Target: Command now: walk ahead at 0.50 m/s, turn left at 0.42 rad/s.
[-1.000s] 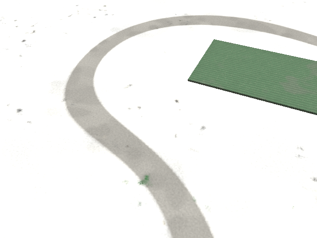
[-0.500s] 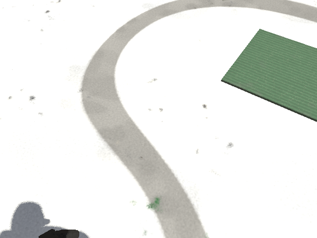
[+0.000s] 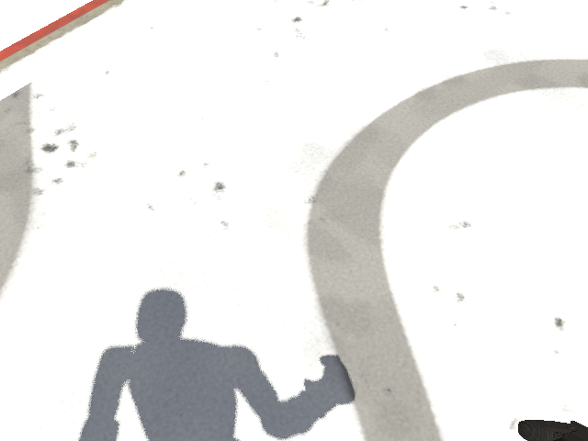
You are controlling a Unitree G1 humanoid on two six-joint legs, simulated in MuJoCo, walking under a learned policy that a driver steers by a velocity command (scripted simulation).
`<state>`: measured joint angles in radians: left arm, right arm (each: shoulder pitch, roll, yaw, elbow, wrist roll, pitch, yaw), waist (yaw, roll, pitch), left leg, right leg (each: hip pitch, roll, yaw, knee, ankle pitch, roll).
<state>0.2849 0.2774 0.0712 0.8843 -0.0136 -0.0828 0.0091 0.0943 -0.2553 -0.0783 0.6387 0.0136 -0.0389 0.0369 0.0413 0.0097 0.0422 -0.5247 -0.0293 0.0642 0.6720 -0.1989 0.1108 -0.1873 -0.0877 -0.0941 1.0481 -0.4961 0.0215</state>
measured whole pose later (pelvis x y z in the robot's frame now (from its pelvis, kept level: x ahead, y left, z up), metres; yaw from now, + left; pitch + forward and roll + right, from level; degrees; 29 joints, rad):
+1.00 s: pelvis +0.55 -0.01 +0.02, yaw +3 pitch +4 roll -2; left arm 0.38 0.27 0.07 0.89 -0.02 -0.06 0.00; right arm 0.04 -0.23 -0.05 0.70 0.01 -0.09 0.03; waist 0.09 0.02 -0.01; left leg -0.55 0.05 0.00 0.51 -0.03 0.04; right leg 0.01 0.02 -0.01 0.31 -0.39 -0.01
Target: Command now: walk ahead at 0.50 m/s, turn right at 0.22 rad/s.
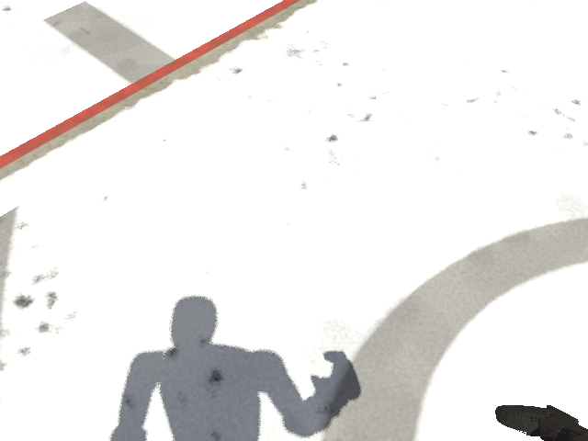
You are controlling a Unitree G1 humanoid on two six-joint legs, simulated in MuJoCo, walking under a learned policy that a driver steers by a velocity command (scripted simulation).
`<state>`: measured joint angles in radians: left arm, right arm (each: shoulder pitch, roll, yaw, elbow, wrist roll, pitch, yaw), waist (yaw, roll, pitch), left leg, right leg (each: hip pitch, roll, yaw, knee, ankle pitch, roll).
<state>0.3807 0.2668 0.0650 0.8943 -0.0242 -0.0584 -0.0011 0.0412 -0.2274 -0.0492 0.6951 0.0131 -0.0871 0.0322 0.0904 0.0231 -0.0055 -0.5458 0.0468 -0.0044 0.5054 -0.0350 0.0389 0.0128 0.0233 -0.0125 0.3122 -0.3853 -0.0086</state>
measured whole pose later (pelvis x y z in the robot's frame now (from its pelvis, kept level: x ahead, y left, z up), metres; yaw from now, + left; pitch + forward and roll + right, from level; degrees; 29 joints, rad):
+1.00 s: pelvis +0.52 -0.12 +0.00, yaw -33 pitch +3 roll +0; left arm 0.37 0.28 0.09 0.74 -0.02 -0.04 0.02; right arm -0.01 -0.26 -0.05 0.70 0.00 -0.11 0.03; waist 0.09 0.04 0.00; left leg -0.54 0.01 -0.07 0.49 0.00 -0.02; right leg -0.09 0.10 0.19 0.44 -0.39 -0.06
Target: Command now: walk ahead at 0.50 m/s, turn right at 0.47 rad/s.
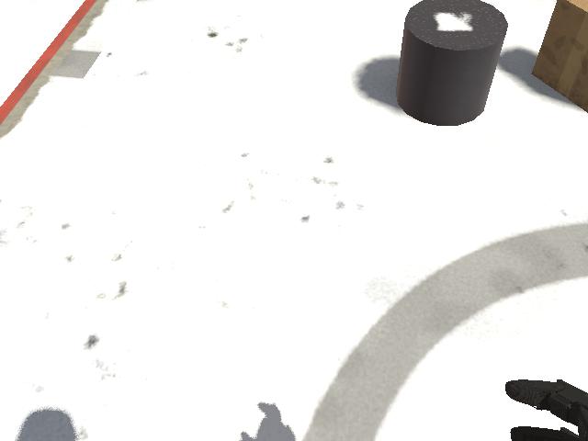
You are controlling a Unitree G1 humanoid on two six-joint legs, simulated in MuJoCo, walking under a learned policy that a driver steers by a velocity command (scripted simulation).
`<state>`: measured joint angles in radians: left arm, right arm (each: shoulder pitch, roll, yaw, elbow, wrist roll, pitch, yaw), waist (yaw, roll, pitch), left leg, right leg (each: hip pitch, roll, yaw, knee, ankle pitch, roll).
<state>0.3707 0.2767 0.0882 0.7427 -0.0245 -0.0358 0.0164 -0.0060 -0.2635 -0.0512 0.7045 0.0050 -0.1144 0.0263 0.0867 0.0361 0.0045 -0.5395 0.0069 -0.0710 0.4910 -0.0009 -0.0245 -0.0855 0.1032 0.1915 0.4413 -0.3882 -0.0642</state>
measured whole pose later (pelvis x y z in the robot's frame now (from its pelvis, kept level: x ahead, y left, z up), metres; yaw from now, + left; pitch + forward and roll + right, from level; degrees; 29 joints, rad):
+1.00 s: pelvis +0.53 -0.03 +0.00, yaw +8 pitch +2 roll -2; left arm 0.34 0.27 0.07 0.84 -0.01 -0.06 0.02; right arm 0.07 -0.25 -0.05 0.72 0.00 -0.04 0.06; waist 0.07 0.03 0.03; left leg -0.61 0.05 0.01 0.61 -0.03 0.04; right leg 0.07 -0.01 -0.24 0.28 -0.38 0.02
